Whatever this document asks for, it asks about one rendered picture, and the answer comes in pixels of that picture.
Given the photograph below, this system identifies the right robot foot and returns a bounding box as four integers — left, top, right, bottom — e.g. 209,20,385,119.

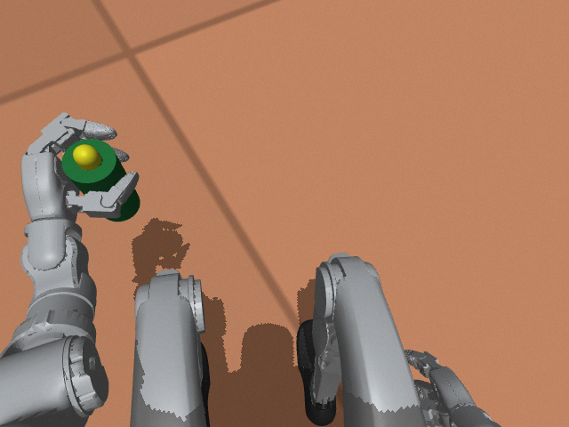
297,319,336,426

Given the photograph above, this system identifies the right robot hand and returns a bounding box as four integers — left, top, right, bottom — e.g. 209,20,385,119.
405,350,476,427

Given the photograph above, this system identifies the bottle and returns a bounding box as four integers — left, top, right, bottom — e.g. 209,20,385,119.
61,139,140,222

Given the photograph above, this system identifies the left robot hand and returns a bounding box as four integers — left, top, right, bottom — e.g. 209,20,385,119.
21,112,139,222

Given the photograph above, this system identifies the right robot arm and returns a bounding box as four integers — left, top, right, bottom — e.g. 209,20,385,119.
449,406,501,427

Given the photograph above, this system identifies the left robot arm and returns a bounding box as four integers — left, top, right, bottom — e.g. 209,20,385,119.
0,217,108,427

